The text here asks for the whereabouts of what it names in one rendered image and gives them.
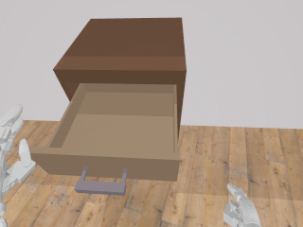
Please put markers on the left robot hand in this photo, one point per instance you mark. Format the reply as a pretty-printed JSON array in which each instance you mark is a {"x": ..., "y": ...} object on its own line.
[{"x": 10, "y": 125}]

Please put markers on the handle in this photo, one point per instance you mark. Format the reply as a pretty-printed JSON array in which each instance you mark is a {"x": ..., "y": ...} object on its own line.
[{"x": 102, "y": 188}]

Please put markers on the drawer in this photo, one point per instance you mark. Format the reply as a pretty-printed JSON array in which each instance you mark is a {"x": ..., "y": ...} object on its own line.
[{"x": 112, "y": 126}]

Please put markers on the cabinet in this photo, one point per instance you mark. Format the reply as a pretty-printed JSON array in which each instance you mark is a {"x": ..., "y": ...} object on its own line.
[{"x": 127, "y": 51}]

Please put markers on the right robot hand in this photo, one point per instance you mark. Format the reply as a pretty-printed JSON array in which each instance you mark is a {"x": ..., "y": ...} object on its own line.
[{"x": 237, "y": 215}]

